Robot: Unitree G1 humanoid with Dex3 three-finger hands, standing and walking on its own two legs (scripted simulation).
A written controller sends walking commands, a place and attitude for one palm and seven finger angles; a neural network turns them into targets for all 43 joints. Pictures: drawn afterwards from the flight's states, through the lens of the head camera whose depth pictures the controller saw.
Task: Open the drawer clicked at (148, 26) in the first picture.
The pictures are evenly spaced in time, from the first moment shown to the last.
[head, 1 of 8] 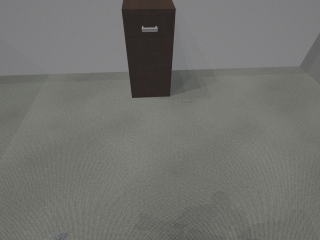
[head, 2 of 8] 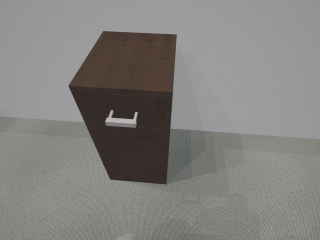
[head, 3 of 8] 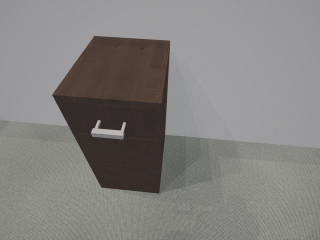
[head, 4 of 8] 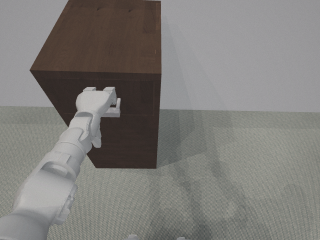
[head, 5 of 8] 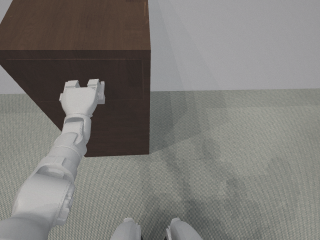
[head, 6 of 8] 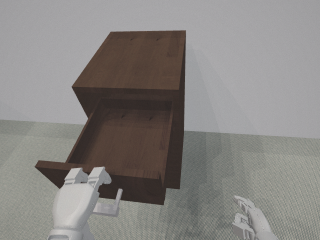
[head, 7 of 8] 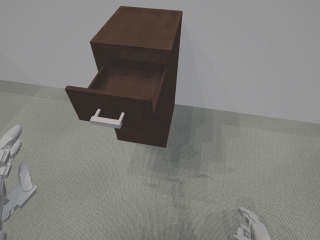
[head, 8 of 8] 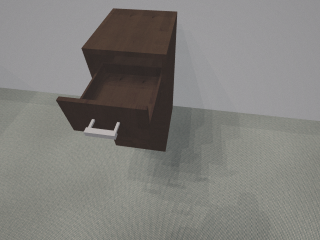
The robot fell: no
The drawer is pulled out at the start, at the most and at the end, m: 0.00 0.30 0.30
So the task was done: yes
